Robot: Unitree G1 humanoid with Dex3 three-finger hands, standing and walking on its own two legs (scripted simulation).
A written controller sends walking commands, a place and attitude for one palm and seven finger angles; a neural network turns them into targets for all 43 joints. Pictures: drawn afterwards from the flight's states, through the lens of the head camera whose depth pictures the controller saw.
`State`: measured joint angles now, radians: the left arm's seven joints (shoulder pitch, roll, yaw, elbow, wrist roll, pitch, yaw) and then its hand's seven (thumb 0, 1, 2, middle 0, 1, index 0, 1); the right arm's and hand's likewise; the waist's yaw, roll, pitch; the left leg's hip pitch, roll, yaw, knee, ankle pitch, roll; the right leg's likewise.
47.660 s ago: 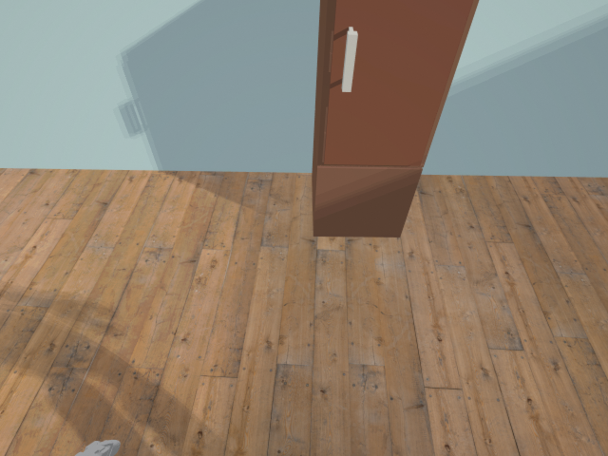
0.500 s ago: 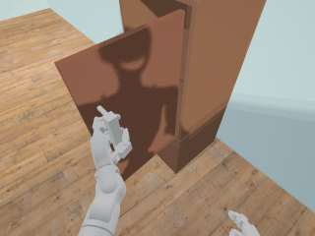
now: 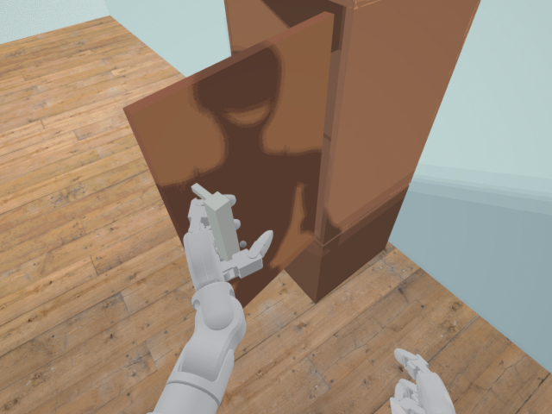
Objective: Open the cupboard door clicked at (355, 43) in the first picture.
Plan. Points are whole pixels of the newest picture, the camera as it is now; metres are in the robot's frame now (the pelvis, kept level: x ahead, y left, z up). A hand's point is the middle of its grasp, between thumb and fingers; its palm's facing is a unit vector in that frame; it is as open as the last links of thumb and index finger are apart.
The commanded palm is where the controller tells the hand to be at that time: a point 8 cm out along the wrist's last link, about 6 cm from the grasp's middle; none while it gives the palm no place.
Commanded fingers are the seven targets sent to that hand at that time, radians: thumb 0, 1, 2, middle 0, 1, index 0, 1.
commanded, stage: open thumb and fingers to let go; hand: left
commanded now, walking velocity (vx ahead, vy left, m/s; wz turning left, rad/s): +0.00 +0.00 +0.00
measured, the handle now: (216, 227) +0.37 +0.12 +0.07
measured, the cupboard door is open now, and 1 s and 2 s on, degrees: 99 100 100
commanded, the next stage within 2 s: slide the hand sideways off the handle in 0.46 s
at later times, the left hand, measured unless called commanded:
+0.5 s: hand (243, 247) +0.33 +0.07 +0.08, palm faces +0.34 -0.94 -0.01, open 14.9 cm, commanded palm +0.29 +0.11 +0.07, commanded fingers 0.00 -0.50 0.30 -0.15 -0.30 -0.15 -0.30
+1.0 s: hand (235, 265) +0.30 +0.08 +0.08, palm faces -0.10 -0.99 +0.00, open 16.4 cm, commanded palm +0.26 +0.13 +0.07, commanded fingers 0.00 -0.50 0.30 -0.15 -0.30 -0.15 -0.30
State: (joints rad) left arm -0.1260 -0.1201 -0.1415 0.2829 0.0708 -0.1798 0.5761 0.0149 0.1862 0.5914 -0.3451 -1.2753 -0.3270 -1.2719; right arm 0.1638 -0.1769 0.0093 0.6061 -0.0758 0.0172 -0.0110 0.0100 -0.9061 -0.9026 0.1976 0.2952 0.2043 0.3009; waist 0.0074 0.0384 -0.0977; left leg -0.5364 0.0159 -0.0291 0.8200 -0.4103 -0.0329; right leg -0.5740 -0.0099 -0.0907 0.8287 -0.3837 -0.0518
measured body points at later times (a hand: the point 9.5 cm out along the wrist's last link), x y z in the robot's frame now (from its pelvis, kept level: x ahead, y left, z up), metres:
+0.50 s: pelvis -0.02 +0.02 +0.00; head +0.01 +0.00 +0.45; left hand +0.31 +0.12 +0.08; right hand +0.14 -0.20 -0.11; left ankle +0.00 +0.14 -0.70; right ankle +0.02 -0.09 -0.70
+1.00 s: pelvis -0.01 +0.03 +0.00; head +0.02 +0.02 +0.45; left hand +0.30 +0.13 +0.08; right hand +0.15 -0.19 -0.09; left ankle +0.00 +0.14 -0.70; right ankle +0.02 -0.09 -0.70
